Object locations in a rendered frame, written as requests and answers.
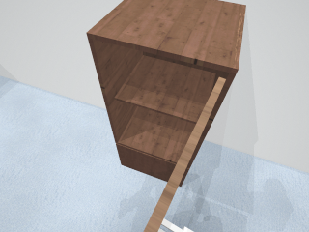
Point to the handle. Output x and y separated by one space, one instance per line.
172 227

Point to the cupboard door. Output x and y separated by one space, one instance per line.
171 187

